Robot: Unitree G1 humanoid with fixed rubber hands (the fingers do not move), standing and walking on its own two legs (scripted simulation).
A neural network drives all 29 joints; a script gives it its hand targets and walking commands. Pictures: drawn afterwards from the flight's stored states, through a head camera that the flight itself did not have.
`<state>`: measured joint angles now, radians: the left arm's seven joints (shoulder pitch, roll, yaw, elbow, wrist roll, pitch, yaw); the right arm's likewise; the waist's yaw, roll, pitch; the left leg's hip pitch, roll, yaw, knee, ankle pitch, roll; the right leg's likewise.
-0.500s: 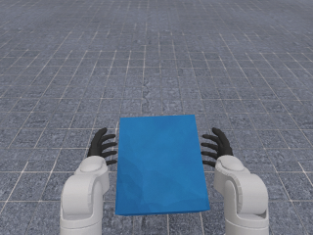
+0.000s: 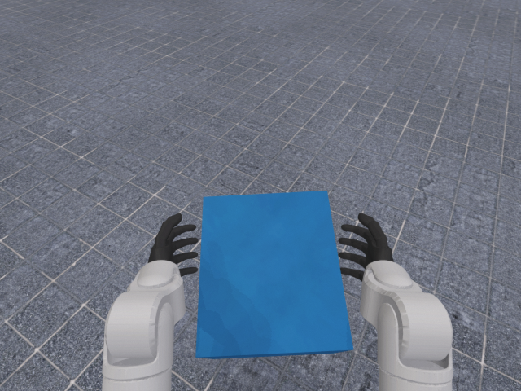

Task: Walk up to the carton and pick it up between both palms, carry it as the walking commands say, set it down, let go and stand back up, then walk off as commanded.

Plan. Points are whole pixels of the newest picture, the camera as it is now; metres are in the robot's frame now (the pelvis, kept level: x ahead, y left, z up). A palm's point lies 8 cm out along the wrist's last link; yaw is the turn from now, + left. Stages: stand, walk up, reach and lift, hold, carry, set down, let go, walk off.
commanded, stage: carry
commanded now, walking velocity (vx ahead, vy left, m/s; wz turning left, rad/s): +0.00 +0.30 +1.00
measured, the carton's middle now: (269, 276) +0.32 -0.01 +0.01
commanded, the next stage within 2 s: none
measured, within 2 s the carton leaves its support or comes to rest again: neither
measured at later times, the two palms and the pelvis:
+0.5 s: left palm out of the picture +0.12 +0.43 +0.12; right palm (117, 281) +0.25 +0.18 +0.12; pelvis -0.06 +0.18 +0.02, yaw +30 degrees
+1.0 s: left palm out of the picture -0.16 +0.61 +0.12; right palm out of the picture +0.07 +0.45 +0.11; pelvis -0.19 +0.31 +0.02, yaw +59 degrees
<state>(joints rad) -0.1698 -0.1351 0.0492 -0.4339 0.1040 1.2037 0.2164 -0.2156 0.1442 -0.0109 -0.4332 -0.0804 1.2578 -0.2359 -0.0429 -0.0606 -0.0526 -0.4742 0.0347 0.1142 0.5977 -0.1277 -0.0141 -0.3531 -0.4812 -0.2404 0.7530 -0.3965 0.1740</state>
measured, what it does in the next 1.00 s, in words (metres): steps to the left, turning left: right foot, then left foot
